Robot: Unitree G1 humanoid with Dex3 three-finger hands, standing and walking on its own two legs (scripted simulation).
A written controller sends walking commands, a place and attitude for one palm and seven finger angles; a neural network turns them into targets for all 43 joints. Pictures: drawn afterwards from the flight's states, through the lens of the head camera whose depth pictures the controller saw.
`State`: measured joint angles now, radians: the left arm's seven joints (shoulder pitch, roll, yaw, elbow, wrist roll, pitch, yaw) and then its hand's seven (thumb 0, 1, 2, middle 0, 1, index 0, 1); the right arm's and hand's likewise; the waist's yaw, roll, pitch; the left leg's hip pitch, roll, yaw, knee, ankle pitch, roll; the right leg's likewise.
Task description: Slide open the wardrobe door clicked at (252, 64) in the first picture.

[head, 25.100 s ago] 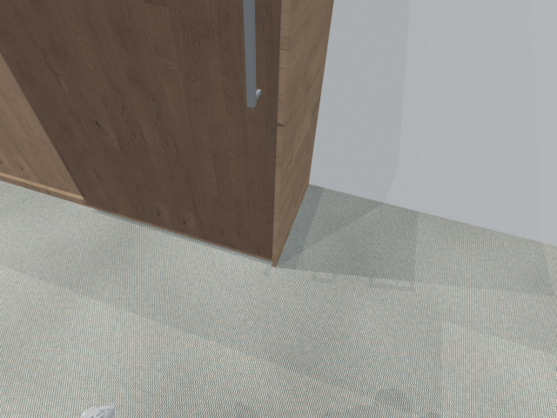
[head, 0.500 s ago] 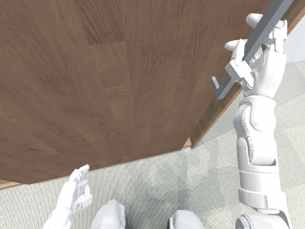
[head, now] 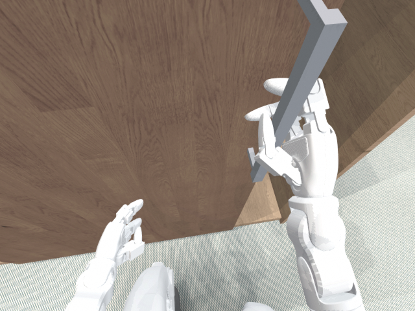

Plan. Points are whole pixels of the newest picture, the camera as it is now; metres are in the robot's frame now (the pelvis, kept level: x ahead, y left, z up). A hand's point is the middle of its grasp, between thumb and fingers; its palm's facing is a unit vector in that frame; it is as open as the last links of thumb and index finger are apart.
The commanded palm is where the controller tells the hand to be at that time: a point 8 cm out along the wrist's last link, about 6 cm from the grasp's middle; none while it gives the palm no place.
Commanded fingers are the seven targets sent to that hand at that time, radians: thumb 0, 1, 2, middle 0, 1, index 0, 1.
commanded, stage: step sideways, sliding the door along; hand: right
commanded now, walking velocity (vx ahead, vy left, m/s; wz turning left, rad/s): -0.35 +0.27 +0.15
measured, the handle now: (273, 117) +0.35 -0.11 +0.18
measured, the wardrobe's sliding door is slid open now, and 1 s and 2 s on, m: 0.24 0.43 0.56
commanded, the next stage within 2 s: none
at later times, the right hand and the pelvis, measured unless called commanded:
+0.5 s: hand (167, 161) +0.29 +0.03 +0.18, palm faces -0.15 +0.99 -0.07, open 6.0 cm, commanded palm +0.28 +0.00 +0.18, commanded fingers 0.00 -0.90 -0.90 0.45 1.40 0.45 1.40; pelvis -0.05 +0.08 -0.02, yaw +7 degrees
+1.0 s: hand (100, 164) +0.29 +0.11 +0.19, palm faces +0.15 +0.99 -0.03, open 5.9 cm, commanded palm +0.26 +0.13 +0.18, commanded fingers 0.00 -0.90 -0.90 0.45 1.40 0.45 1.40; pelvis -0.13 +0.22 -0.01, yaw +5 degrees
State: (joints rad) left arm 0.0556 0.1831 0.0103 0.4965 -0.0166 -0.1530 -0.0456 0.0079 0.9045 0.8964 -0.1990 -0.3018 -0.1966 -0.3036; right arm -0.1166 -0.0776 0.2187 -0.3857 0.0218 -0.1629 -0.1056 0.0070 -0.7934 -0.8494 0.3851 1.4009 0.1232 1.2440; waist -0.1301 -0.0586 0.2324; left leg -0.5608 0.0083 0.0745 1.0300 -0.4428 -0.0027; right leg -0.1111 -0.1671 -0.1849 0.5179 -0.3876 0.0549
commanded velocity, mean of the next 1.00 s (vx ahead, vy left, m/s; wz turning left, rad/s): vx -0.12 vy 0.29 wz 0.00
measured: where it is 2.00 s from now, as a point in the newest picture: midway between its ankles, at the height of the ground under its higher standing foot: outside the picture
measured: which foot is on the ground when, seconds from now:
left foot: up 0.00-0.14, down 0.16-0.48, up 0.50-0.82, down 0.84-1.00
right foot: down 0.00-0.20, up 0.22-0.44, down 0.46-0.86, up 0.88-1.00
